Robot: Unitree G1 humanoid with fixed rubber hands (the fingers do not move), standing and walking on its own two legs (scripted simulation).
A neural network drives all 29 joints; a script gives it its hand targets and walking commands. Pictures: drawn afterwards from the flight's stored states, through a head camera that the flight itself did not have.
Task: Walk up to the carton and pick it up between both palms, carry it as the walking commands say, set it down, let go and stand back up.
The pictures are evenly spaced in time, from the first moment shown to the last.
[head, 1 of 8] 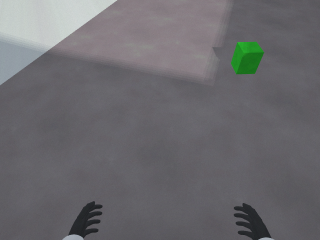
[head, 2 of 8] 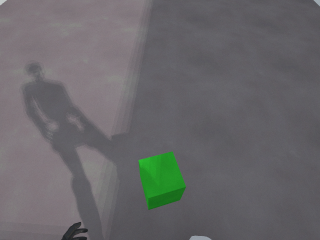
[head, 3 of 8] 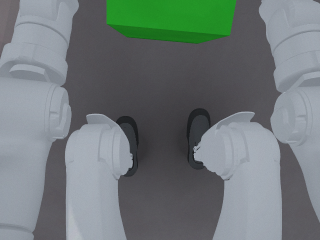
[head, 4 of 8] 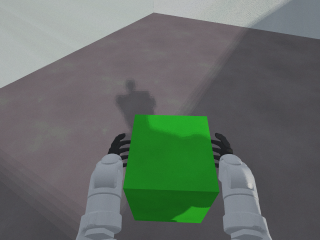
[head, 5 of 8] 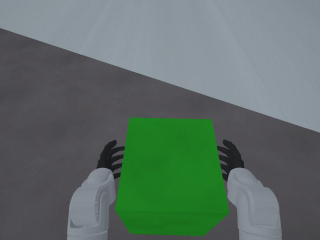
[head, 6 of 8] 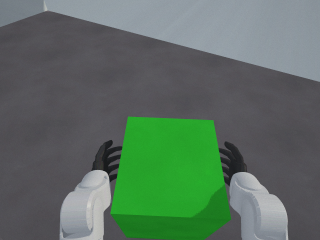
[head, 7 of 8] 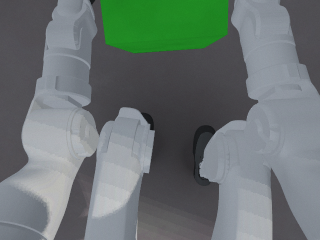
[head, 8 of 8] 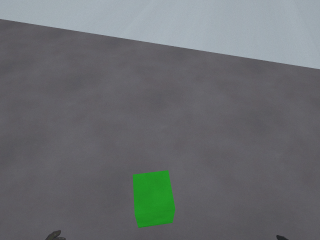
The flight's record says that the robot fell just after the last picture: no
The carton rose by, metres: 0.68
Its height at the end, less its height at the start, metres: +0.00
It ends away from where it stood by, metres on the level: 0.39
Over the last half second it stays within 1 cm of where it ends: yes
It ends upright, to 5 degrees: yes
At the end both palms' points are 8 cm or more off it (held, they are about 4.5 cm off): yes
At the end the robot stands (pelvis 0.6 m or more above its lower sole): yes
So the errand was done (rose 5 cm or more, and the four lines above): yes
